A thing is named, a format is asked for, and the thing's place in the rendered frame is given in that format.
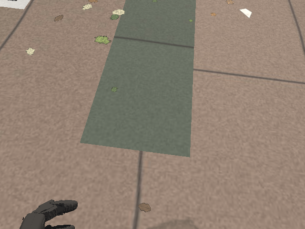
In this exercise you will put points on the robot left hand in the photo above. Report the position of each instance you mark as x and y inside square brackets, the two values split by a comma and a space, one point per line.
[47, 211]

